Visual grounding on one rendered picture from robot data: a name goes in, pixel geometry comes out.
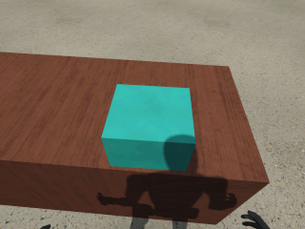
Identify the right robot hand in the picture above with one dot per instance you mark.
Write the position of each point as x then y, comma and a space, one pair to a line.
258, 223

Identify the carton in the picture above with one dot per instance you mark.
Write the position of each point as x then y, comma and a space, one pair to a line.
150, 127

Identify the pedestal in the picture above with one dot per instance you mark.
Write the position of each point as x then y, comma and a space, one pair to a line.
53, 111

